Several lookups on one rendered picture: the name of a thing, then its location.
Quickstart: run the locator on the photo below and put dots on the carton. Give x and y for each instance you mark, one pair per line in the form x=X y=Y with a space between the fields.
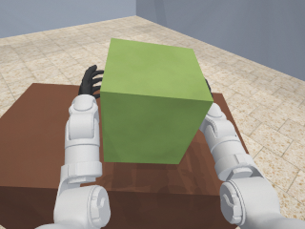
x=153 y=99

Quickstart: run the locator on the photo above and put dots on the robot left hand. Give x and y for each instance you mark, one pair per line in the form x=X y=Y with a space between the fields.
x=88 y=80

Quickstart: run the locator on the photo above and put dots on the pedestal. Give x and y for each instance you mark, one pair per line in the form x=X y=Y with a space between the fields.
x=141 y=195

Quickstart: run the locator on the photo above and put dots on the right robot upper arm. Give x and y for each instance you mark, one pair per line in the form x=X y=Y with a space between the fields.
x=251 y=203

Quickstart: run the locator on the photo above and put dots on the robot left forearm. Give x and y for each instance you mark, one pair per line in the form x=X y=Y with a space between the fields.
x=82 y=141

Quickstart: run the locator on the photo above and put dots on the left robot upper arm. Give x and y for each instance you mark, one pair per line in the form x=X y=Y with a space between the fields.
x=86 y=207

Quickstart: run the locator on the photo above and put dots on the robot right forearm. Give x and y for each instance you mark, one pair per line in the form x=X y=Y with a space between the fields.
x=231 y=160

